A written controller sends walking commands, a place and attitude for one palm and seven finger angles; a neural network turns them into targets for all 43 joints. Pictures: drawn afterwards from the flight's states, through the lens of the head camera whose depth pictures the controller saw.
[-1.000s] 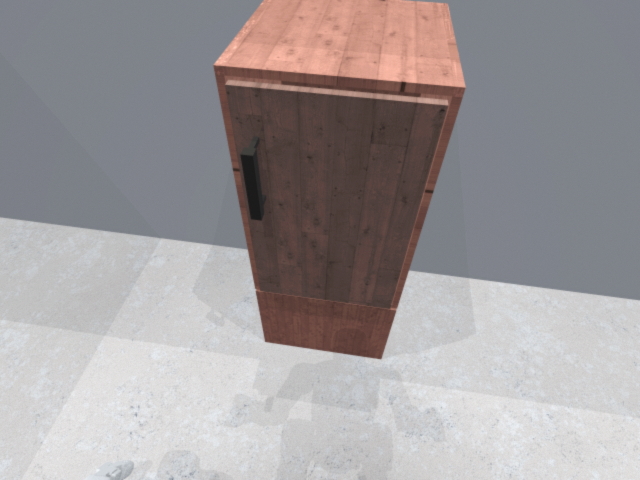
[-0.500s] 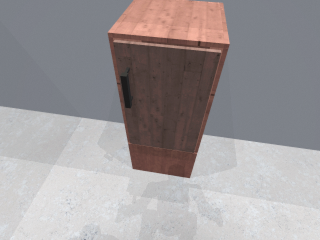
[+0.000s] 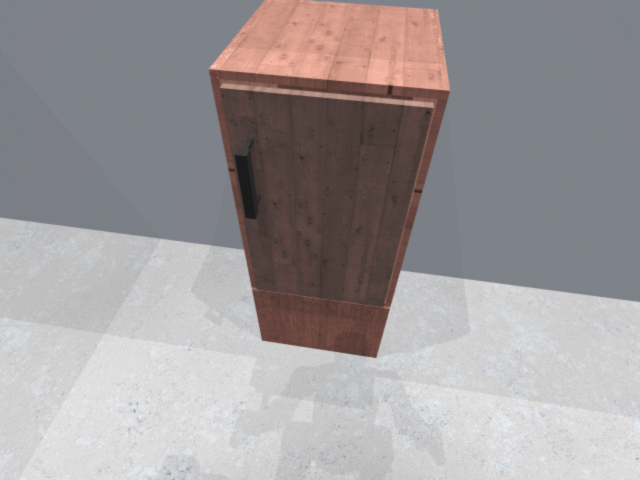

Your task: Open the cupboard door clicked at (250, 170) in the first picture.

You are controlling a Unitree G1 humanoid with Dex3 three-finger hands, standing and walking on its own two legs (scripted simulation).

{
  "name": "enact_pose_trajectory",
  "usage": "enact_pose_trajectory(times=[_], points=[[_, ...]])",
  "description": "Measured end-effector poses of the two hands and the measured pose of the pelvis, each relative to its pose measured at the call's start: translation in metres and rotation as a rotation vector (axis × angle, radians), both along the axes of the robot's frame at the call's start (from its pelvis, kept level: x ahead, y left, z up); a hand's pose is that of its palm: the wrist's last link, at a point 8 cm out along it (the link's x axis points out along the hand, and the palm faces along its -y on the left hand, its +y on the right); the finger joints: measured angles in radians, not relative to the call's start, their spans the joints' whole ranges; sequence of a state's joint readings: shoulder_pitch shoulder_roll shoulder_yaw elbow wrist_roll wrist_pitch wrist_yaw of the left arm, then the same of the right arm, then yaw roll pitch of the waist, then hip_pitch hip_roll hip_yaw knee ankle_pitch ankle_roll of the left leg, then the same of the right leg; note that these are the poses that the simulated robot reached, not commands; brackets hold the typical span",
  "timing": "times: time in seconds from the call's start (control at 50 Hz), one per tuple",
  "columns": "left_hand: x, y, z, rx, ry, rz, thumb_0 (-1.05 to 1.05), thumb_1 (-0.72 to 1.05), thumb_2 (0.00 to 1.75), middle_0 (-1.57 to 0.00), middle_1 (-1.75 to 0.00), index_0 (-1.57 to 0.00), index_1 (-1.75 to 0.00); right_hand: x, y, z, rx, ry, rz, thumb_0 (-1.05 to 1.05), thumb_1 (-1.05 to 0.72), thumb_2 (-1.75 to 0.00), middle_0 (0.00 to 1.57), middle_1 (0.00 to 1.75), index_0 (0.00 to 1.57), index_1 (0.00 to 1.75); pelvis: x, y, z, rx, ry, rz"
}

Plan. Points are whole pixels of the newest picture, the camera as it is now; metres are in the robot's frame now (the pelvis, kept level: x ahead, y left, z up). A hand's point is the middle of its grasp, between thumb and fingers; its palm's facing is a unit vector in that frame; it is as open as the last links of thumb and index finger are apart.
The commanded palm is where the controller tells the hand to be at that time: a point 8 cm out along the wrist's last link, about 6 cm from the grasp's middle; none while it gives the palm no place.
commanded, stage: look at it before walking up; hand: left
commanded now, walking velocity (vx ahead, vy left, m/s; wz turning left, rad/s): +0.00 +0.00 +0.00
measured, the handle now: (250, 179) +0.64 +0.17 -0.01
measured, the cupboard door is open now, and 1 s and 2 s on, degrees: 0 0 0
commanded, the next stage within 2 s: shuffle to correct the standing spot in 0.44 s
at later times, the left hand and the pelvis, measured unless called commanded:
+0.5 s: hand out of the picture +0.07 +0.24 -0.16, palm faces -0.03 -0.95 -0.31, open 7.4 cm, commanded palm none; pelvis +0.01 +0.00 +0.00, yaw +0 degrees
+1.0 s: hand out of the picture +0.08 +0.20 -0.19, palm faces -0.12 -0.98 -0.19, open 7.4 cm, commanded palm none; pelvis +0.07 +0.02 -0.01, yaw -7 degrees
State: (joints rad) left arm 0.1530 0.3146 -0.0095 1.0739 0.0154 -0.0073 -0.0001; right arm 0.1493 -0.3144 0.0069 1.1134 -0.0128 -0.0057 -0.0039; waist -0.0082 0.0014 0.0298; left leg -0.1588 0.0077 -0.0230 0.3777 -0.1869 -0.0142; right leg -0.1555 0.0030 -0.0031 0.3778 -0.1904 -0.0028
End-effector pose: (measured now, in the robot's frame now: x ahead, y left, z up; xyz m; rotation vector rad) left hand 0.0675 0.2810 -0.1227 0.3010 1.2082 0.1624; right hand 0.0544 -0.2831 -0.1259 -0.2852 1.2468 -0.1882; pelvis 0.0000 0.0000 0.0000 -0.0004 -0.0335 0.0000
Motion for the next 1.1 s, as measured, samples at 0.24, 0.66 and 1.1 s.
enact_pose_trajectory(times=[0.24,0.66,1.1], points=[[0.0,-0.001,-0.002,-0.006,0.018,0.007,0.0,0.9,0.89,-0.2,-0.3,-0.21,-0.3,0.006,0.003,0.0,0.001,0.006,0.005,0.01,-0.9,-0.9,0.2,0.3,0.2,0.3,0.005,0.001,0.001,0.0,0.006,0.0],[0.0,-0.003,-0.003,-0.007,0.035,0.024,0.0,0.91,0.89,-0.2,-0.3,-0.21,-0.3,0.02,0.007,-0.001,0.006,-0.004,0.008,0.01,-0.9,-0.9,0.2,0.3,0.2,0.3,0.016,0.001,0.001,-0.003,0.007,-0.008],[0.072,-0.043,-0.033,-0.098,0.14,-0.06,0.0,0.91,0.89,-0.2,-0.3,-0.2,-0.3,-0.079,0.094,-0.031,0.156,0.318,-0.275,0.01,-0.9,-0.9,0.2,0.3,0.2,0.3,0.09,0.011,-0.016,0.023,0.006,-0.125]])
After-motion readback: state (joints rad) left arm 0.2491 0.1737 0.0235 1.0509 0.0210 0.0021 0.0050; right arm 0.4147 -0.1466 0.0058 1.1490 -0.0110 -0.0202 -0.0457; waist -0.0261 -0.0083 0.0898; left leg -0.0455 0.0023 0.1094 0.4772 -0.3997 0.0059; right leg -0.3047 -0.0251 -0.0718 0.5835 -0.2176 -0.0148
